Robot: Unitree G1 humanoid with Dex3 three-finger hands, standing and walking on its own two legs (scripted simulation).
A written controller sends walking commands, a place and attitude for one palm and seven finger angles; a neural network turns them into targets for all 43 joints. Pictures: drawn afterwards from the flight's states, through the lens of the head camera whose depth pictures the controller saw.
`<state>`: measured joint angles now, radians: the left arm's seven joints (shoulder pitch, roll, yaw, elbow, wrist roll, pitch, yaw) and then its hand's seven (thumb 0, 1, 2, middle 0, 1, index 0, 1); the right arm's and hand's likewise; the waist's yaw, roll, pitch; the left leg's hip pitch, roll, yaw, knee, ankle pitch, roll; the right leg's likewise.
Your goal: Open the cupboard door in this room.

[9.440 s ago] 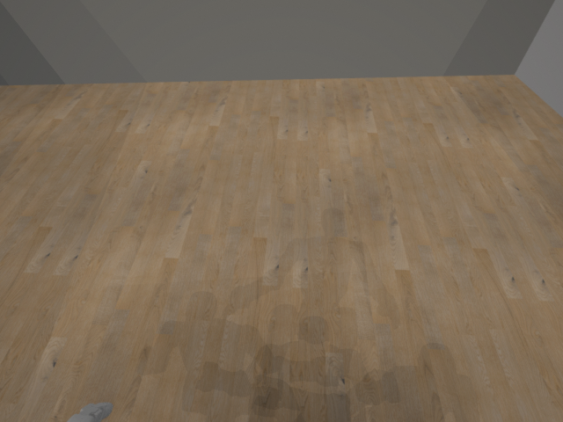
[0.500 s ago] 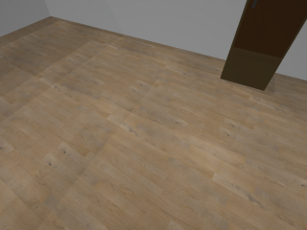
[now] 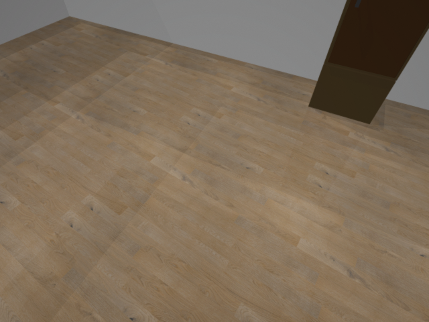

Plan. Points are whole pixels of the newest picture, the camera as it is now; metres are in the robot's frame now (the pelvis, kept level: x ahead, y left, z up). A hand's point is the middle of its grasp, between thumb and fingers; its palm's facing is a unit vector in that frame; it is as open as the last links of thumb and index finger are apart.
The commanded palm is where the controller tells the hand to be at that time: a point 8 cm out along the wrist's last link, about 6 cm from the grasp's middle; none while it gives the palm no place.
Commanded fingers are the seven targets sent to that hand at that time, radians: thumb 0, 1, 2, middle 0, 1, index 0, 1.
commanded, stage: stand and wait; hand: left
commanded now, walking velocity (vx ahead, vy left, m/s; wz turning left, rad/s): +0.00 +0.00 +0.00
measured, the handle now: out of the picture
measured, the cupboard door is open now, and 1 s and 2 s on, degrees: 0 0 0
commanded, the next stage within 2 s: turn or walk to find it in 0.28 s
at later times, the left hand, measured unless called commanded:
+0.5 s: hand out of the picture +0.07 +0.23 -0.17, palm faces -0.06 -0.95 -0.31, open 7.4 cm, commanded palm none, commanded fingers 0.00 0.90 0.90 -0.20 -0.30 -0.20 -0.30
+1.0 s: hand out of the picture +0.09 +0.20 -0.17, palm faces -0.06 -0.96 -0.27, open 7.4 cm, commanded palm none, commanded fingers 0.00 0.90 0.90 -0.20 -0.30 -0.20 -0.30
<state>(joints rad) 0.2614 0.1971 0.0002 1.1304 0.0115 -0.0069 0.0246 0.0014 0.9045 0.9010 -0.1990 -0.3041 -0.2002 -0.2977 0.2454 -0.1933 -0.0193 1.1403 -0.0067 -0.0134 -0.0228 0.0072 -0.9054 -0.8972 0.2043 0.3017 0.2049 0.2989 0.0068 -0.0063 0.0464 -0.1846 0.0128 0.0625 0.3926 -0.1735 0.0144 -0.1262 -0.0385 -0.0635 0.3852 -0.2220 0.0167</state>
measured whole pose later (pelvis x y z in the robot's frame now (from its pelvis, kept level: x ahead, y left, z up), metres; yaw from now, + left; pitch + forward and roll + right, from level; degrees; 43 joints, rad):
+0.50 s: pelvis +0.01 +0.00 +0.00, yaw -4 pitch -1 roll +0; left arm 0.17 0.30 0.01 1.07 0.01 0.03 0.01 0.00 0.90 0.90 -0.20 -0.30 -0.20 -0.30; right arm 0.11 -0.29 -0.02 1.05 -0.01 0.00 -0.02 0.01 -0.91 -0.90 0.20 0.30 0.20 0.30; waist 0.02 0.00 0.05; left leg -0.20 0.03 0.12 0.43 -0.21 0.01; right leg -0.18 -0.02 0.00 0.45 -0.24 0.02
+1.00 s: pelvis +0.02 -0.01 +0.00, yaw -2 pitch -2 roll +0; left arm 0.16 0.26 0.00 1.11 0.01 -0.02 0.01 0.00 0.90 0.90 -0.20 -0.30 -0.20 -0.30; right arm 0.20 -0.25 -0.03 1.17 -0.01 -0.01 -0.01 0.01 -0.90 -0.90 0.21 0.30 0.21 0.30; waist -0.01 -0.01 0.05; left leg -0.15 0.04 0.08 0.39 -0.21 -0.01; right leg -0.11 -0.01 -0.03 0.39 -0.24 0.00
